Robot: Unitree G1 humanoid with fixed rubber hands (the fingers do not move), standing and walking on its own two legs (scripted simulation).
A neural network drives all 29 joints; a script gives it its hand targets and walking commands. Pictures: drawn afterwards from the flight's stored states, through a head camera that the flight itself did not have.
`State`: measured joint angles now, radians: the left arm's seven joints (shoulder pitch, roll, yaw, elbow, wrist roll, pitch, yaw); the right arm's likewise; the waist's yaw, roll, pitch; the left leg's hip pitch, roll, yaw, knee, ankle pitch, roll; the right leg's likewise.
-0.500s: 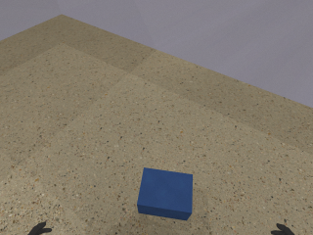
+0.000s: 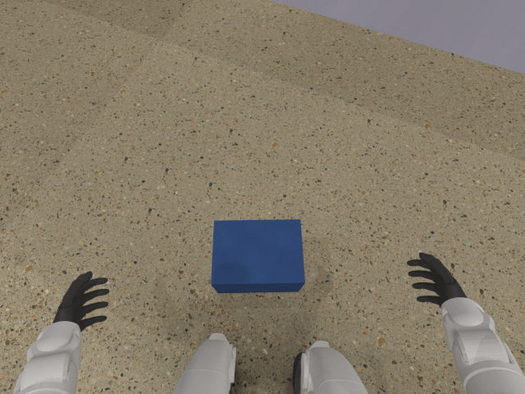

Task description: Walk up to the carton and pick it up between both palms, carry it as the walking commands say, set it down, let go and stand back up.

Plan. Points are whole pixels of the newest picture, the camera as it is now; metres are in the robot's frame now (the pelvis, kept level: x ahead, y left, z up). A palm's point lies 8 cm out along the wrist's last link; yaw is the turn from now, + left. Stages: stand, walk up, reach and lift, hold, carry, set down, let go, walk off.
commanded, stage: reach and lift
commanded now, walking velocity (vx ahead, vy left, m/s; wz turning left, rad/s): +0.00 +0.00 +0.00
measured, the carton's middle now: (257, 257) +0.45 +0.05 -0.65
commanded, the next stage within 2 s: none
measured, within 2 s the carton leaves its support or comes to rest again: neither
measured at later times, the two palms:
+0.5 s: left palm (111, 261) +0.29 +0.30 -0.13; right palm (402, 248) +0.35 -0.22 -0.13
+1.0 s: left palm (147, 204) +0.43 +0.28 -0.18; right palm (363, 202) +0.46 -0.17 -0.18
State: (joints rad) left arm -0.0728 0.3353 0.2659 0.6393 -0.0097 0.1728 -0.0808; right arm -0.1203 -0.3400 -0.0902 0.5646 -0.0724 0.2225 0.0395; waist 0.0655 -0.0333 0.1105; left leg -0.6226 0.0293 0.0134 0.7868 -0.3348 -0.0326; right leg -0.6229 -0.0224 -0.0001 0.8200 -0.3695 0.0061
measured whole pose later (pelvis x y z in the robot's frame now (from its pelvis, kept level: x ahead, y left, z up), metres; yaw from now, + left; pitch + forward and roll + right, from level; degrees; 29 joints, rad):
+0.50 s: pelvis -0.05 +0.01 -0.05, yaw +0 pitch +25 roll +1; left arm -0.56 0.33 0.29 0.72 -0.06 0.23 -0.07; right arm -0.64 -0.36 -0.13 0.74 0.02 0.28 0.04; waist 0.07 -0.03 0.05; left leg -1.12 0.03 0.02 0.99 -0.31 -0.02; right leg -1.12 -0.02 0.02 1.02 -0.34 0.02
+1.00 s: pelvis -0.04 +0.01 -0.08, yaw -1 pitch +42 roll +0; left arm -1.03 0.35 0.39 0.91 -0.04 0.14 -0.08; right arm -1.06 -0.30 -0.26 0.87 0.01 0.18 0.01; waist 0.05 -0.03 -0.02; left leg -1.50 0.03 0.01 1.09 -0.32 -0.01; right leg -1.49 -0.02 0.02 1.10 -0.34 0.03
